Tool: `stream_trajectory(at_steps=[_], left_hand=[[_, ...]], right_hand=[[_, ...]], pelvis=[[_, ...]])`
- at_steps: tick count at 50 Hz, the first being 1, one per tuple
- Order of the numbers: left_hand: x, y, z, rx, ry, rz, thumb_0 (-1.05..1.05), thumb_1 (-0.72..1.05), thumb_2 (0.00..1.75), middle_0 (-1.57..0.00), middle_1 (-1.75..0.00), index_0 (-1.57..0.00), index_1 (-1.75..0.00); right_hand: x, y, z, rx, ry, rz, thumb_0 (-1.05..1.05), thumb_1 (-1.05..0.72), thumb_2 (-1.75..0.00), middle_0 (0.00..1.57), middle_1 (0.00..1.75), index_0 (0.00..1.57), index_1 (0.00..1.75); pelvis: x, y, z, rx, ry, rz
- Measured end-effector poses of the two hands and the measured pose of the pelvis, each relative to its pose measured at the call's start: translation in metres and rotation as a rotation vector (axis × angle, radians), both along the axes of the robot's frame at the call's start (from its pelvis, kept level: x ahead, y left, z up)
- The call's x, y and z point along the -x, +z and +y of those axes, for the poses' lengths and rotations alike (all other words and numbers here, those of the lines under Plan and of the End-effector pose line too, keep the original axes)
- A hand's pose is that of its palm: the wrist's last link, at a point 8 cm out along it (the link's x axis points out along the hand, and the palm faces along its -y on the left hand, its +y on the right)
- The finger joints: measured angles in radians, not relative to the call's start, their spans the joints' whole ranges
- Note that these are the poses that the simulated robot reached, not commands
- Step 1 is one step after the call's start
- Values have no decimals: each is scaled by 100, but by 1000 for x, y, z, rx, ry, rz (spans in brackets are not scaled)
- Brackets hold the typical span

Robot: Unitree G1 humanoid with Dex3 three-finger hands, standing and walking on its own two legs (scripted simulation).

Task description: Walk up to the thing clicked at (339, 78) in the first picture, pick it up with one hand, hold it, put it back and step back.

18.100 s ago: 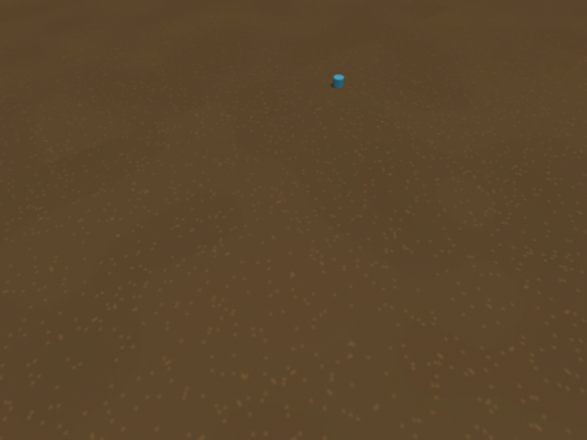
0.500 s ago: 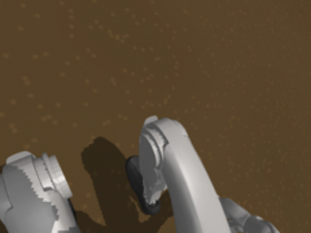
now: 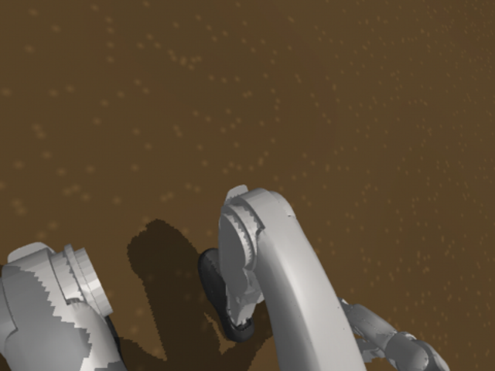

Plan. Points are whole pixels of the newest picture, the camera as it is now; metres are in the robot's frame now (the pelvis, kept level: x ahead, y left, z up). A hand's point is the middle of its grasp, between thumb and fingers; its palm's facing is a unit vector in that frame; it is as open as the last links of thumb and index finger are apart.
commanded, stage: close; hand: left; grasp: from above
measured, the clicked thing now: out of the picture +0.41 +0.35 -0.27
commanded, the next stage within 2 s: settle in 0.06 s
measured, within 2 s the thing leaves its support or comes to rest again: leaves its support in 0.42 s
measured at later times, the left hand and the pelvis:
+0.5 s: hand out of the picture +0.40 +0.35 -0.23, palm faces -0.38 -0.19 -0.91, open 9.0 cm; pelvis +0.00 +0.00 +0.00, yaw +0 degrees
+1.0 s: hand out of the picture +0.39 +0.35 -0.14, palm faces -0.41 -0.15 -0.90, open 8.9 cm; pelvis +0.00 -0.01 +0.02, yaw +5 degrees
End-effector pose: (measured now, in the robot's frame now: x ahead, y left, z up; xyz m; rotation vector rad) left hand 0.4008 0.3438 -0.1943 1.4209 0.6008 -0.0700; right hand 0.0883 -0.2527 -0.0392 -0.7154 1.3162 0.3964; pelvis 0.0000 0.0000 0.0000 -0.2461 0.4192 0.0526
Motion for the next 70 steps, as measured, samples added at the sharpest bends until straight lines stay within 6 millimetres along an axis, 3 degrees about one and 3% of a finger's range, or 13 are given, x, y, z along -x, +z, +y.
stream_trajectory(at_steps=[22, 34, 43, 59, 70], left_hand=[[-3, 9, 8, 39, 0, 10, 0, 10, 52, -64, -74, -71, -72], [-2, 61, 21, -34, 2, -44, 0, 9, 53, -66, -72, -74, -69], [3, 94, 14, -33, -1, 18, 0, 9, 52, -66, -72, -75, -68], [1, 127, 14, -42, -42, 2, 0, 8, 53, -66, -71, -75, -68], [9, 158, 13, -22, -15, 15, 0, 7, 54, -68, -70, -77, -66]], right_hand=[[21, -14, 9, -18, -58, 51, 0, -91, -90, 21, 30, 20, 30], [-4, -19, -1, -44, -131, -53, 1, -91, -90, 21, 30, 20, 30], [-19, -22, -7, -72, -187, -102, 1, -91, -90, 20, 30, 20, 30], [-10, -27, -11, -27, -284, -61, 1, -92, -90, 20, 30, 20, 30], [-9, -10, -10, -18, -343, -64, 1, -93, -91, 21, 30, 20, 30]], pelvis=[[-1, -2, -1, -4, -1, 6], [-4, 2, -2, -23, 14, 59], [-1, 14, -6, -54, 36, 94], [1, 25, -9, -79, 63, 124], [2, 48, -9, -86, 75, 153]])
